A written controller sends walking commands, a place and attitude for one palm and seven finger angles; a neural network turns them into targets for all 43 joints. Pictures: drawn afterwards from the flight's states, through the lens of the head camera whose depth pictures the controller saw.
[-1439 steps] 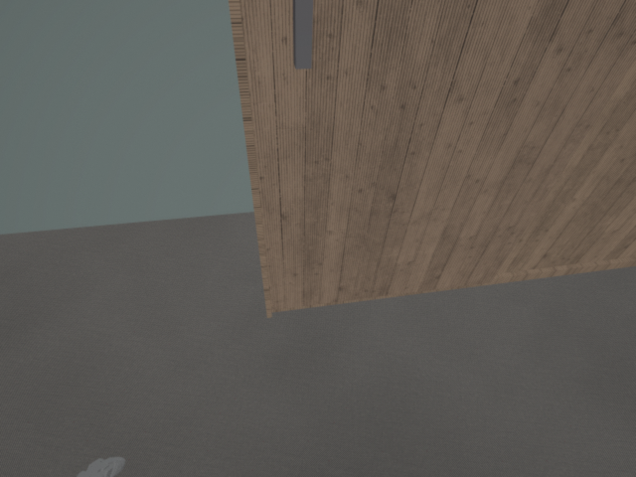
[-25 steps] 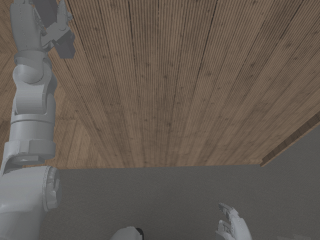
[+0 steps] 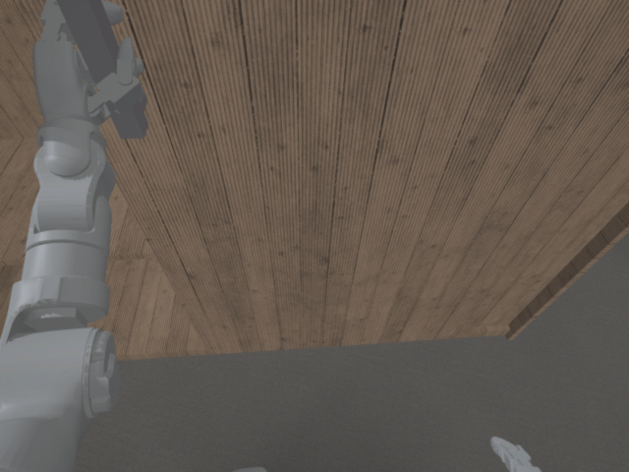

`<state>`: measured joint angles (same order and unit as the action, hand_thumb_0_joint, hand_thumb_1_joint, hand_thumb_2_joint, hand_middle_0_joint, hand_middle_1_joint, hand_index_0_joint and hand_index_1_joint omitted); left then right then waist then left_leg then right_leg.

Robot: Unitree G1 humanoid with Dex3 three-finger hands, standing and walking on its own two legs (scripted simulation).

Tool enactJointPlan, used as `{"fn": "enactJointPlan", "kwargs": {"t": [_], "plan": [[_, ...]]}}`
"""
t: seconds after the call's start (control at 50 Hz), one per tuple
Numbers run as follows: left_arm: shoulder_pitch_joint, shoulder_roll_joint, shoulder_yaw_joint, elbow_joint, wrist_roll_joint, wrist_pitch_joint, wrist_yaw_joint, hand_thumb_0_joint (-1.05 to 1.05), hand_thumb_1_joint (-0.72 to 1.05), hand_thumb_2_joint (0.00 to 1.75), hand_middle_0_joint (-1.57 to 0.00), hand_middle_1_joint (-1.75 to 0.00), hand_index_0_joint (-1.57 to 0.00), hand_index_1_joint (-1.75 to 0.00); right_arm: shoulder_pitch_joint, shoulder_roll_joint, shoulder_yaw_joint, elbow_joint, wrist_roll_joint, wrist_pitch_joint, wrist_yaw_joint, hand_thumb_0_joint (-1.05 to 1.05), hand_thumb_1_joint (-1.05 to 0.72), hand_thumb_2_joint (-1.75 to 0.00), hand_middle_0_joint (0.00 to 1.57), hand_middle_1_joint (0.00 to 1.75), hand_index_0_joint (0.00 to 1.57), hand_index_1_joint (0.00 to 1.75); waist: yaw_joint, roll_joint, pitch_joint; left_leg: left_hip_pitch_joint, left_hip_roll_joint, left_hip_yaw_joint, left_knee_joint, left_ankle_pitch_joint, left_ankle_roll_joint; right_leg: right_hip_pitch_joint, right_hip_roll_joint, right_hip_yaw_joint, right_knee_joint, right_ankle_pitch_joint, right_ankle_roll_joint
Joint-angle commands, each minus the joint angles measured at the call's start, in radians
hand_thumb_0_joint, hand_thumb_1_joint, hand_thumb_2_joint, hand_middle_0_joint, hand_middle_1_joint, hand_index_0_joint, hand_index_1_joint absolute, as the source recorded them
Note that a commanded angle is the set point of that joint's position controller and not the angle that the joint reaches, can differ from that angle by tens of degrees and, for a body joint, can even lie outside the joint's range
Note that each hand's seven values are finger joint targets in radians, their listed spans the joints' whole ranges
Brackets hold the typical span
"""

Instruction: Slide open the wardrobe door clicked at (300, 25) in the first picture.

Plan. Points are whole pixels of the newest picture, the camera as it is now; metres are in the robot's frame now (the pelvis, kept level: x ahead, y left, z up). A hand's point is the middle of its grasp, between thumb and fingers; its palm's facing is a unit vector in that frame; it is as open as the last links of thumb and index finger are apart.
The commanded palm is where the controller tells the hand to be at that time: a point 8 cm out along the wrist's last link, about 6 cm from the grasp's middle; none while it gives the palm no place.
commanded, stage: loosen the grip on the handle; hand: left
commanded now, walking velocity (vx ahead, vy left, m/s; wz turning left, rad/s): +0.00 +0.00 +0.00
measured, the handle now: (108, 42) +0.49 +0.26 +0.27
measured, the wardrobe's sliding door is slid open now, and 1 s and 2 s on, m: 0.65 0.65 0.65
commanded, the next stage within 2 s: slip the hand off the handle in 0.68 s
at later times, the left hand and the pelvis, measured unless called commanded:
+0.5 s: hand (112, 82) +0.44 +0.25 +0.25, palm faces +0.33 -0.94 -0.11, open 13.1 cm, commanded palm +0.40 +0.28 +0.25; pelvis -0.03 +0.00 -0.01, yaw +0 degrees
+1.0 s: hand (84, 73) +0.44 +0.27 +0.26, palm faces +0.36 -0.93 -0.09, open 14.7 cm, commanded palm +0.40 +0.31 +0.25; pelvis +0.01 +0.02 +0.00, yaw -2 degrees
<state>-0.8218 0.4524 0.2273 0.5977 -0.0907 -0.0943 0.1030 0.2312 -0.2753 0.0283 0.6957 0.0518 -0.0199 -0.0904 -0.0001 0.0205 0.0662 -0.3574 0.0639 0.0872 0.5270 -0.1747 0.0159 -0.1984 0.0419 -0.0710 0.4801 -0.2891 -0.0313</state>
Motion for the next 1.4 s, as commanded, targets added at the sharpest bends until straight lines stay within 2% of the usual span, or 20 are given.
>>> {"fn": "enactJointPlan", "kwargs": {"t": [0.0,0.06,0.08,0.1,0.12,0.14,0.16,0.18,0.22,0.26,0.32,0.46,0.48,0.56,0.74,0.76,0.9,1.14,1.28,1.38], "plan": [[-0.309,0.154,-0.032,-0.151,0.028,-0.044,-0.034,0.00,0.90,0.90,-0.45,-1.40,-0.45,-1.40,-0.033,-0.141,-0.044,-0.114,0.002,-0.033,-0.017,0.00,-0.90,-0.90,0.20,0.30,0.20,0.30,-0.011,-0.012,-0.364,0.223,0.111,-0.131,-0.010,0.245,0.014,0.046,-0.175,0.130,-0.068,0.260,0.024],[-0.286,0.167,-0.007,-0.122,0.031,-0.044,-0.034,0.00,0.90,0.90,-0.45,-1.40,-0.45,-1.40,-0.035,-0.127,-0.039,-0.116,0.002,-0.024,-0.018,0.00,-0.90,-0.90,0.20,0.30,0.20,0.30,-0.005,-0.051,-0.357,0.212,0.109,-0.124,0.005,0.263,0.018,0.047,-0.178,0.128,-0.061,0.323,0.031],[-1.086,0.805,0.430,-0.153,0.156,-0.066,-0.044,0.00,0.90,0.90,-0.45,-1.40,-0.45,-1.40,-0.010,-0.160,-0.118,-0.124,-0.010,-0.076,0.024,0.00,-0.90,-0.90,0.20,0.30,0.20,0.30,0.017,-0.148,-0.244,0.158,0.024,-0.009,0.032,0.174,0.036,-0.007,-0.152,0.209,-0.171,0.487,0.070],[-1.101,0.726,0.475,0.021,0.163,0.010,-0.077,0.00,0.78,0.84,-0.45,-1.40,-0.45,-1.40,0.028,-0.179,-0.174,-0.010,-0.105,-0.141,0.029,0.00,-0.90,-0.90,0.20,0.30,0.20,0.30,-0.032,0.087,-0.536,-0.002,-0.052,-0.033,-0.119,0.363,0.025,0.149,-0.077,0.077,0.069,0.726,-0.046],[-0.851,0.387,0.204,0.066,0.136,0.047,-0.101,0.00,0.66,0.78,-0.45,-1.40,-0.45,-1.40,0.061,-0.161,-0.135,-0.058,-0.041,-0.155,0.034,0.00,-0.90,-0.90,0.20,0.30,0.20,0.30,-0.067,-0.066,-0.588,0.215,-0.057,-0.001,0.005,0.417,0.012,-0.010,-0.059,0.059,0.053,0.644,-0.022],[-0.569,0.246,0.221,0.232,0.129,0.058,-0.130,0.00,0.54,0.73,-0.45,-1.40,-0.45,-1.40,0.120,-0.136,-0.126,-0.042,-0.029,-0.150,0.035,0.00,-0.90,-0.90,0.20,0.30,0.20,0.30,-0.058,-0.201,-0.545,0.226,-0.044,-0.027,0.009,0.416,0.026,-0.053,-0.043,0.037,0.043,0.641,-0.003],[-0.563,0.248,0.235,0.026,0.064,0.002,-0.150,0.00,0.42,0.67,-0.45,-1.40,-0.45,-1.40,0.059,-0.145,-0.112,-0.083,-0.040,-0.154,0.035,0.00,-0.90,-0.90,0.20,0.30,0.20,0.30,-0.021,-0.136,-0.549,0.293,-0.040,-0.031,-0.004,0.399,0.032,-0.028,-0.049,0.054,0.008,0.601,0.012],[-0.511,0.357,0.311,0.026,0.068,-0.012,-0.141,0.00,0.30,0.61,-0.45,-1.40,-0.45,-1.40,0.046,-0.153,-0.111,-0.077,-0.039,-0.152,0.033,0.00,-0.90,-0.90,0.20,0.30,0.20,0.30,0.002,-0.064,-0.566,0.300,-0.049,-0.024,-0.006,0.354,0.034,-0.022,-0.052,0.074,-0.005,0.547,0.011],[-0.595,0.264,0.171,-0.034,0.114,-0.065,-0.108,0.00,0.05,0.49,-0.45,-1.40,-0.45,-1.40,0.048,-0.123,-0.089,-0.092,-0.049,-0.149,0.041,0.00,-0.90,-0.90,0.20,0.30,0.20,0.30,-0.028,0.060,-0.498,0.282,-0.047,-0.031,-0.010,0.275,0.034,-0.089,-0.051,0.075,-0.020,0.397,0.003],[-0.589,0.213,0.079,0.028,0.162,-0.084,-0.076,0.00,-0.19,0.37,-0.45,-1.40,-0.45,-1.40,0.064,-0.118,-0.087,-0.091,-0.037,-0.144,0.052,0.00,-0.90,-0.90,0.20,0.30,0.20,0.30,-0.067,0.050,-0.341,0.237,-0.029,-0.066,-0.034,0.081,0.037,-0.236,-0.041,0.061,-0.054,0.134,0.003],[-0.608,0.255,0.085,0.024,0.150,-0.118,-0.063,0.00,-0.55,0.20,-0.42,-1.37,-0.42,-1.37,0.058,-0.140,-0.086,-0.108,-0.028,-0.143,0.042,0.00,-0.90,-0.90,0.20,0.30,0.20,0.30,-0.075,0.003,-0.338,0.203,-0.031,-0.086,-0.067,-0.082,0.038,-0.234,-0.041,0.075,-0.071,0.005,0.004],[-0.663,0.290,0.087,0.080,0.090,-0.154,-0.095,0.00,-0.55,0.20,-0.33,-1.25,-0.33,-1.25,0.074,-0.152,-0.075,-0.088,-0.014,-0.165,0.023,0.00,-0.90,-0.90,0.20,0.30,0.20,0.30,-0.076,0.042,-0.353,0.164,-0.045,-0.089,-0.060,-0.199,0.032,-0.255,-0.034,0.100,-0.067,-0.115,0.003],[-0.647,0.407,0.177,-0.013,0.091,-0.157,-0.088,0.00,-0.55,0.20,-0.32,-1.23,-0.32,-1.23,0.067,-0.160,-0.080,-0.099,-0.014,-0.167,0.022,0.00,-0.90,-0.90,0.20,0.30,0.20,0.30,-0.036,0.071,-0.414,0.185,-0.040,-0.093,-0.067,-0.191,0.030,-0.207,-0.036,0.106,-0.069,-0.114,-0.001],[-0.591,0.295,0.105,-0.029,0.072,-0.115,-0.075,0.00,-0.55,0.20,-0.26,-1.17,-0.26,-1.17,0.071,-0.152,-0.075,-0.092,-0.013,-0.179,0.017,0.00,-0.90,-0.90,0.20,0.30,0.20,0.30,-0.056,0.055,-0.369,0.208,-0.031,-0.116,-0.084,-0.204,0.032,-0.229,-0.025,0.081,-0.069,-0.081,-0.002],[-0.424,0.225,0.105,-0.220,0.033,-0.010,-0.058,0.00,-0.55,0.20,-0.25,-1.15,-0.25,-1.15,0.072,-0.145,-0.070,-0.098,-0.015,-0.187,0.011,0.00,-0.90,-0.90,0.20,0.30,0.20,0.30,-0.035,0.031,-0.360,0.301,-0.016,-0.123,-0.078,0.042,0.032,-0.185,-0.020,0.054,-0.067,0.101,-0.001],[-0.458,0.344,0.189,-0.220,0.043,-0.002,-0.049,0.00,-0.55,0.20,-0.25,-1.15,-0.25,-1.15,0.080,-0.156,-0.071,-0.087,-0.017,-0.180,0.004,0.00,-0.90,-0.90,0.20,0.30,0.20,0.30,-0.034,0.016,-0.363,0.290,-0.015,-0.121,-0.077,0.049,0.034,-0.173,-0.022,0.060,-0.071,0.105,0.001],[-0.314,0.376,0.260,-0.288,0.038,0.036,-0.054,0.00,-0.55,0.20,-0.25,-1.15,-0.25,-1.15,0.048,-0.136,-0.062,-0.122,-0.020,-0.149,0.001,0.00,-0.90,-0.90,0.20,0.30,0.20,0.30,0.012,0.023,-0.418,0.325,-0.018,-0.103,-0.058,0.240,0.028,-0.087,-0.026,0.056,-0.054,0.237,-0.006],[-0.351,0.316,0.160,-0.301,0.002,0.078,-0.182,0.00,-0.55,0.20,-0.25,-1.15,-0.25,-1.15,0.026,-0.132,-0.055,-0.138,0.002,-0.106,-0.019,0.00,-0.90,-0.90,0.20,0.30,0.20,0.30,-0.046,0.056,-0.351,0.356,-0.030,-0.115,-0.044,0.213,0.033,-0.162,-0.026,0.058,-0.075,0.233,0.002],[-0.419,0.404,0.203,-0.240,-0.001,0.028,-0.216,0.00,-0.55,0.20,-0.25,-1.15,-0.25,-1.15,0.050,-0.141,-0.051,-0.123,-0.003,-0.110,-0.026,0.00,-0.90,-0.90,0.20,0.30,0.20,0.30,-0.046,0.111,-0.399,0.350,-0.041,-0.130,-0.028,0.178,0.032,-0.182,-0.026,0.062,-0.069,0.195,-0.003],[-0.298,0.442,0.263,-0.223,-0.024,-0.009,-0.239,0.00,-0.55,0.20,-0.25,-1.15,-0.25,-1.15,0.059,-0.145,-0.057,-0.137,-0.002,-0.108,-0.020,0.00,-0.90,-0.90,0.20,0.30,0.20,0.30,-0.017,0.073,-0.430,0.321,-0.044,-0.119,-0.016,0.205,0.038,-0.135,-0.021,0.063,-0.052,0.241,0.001]]}}
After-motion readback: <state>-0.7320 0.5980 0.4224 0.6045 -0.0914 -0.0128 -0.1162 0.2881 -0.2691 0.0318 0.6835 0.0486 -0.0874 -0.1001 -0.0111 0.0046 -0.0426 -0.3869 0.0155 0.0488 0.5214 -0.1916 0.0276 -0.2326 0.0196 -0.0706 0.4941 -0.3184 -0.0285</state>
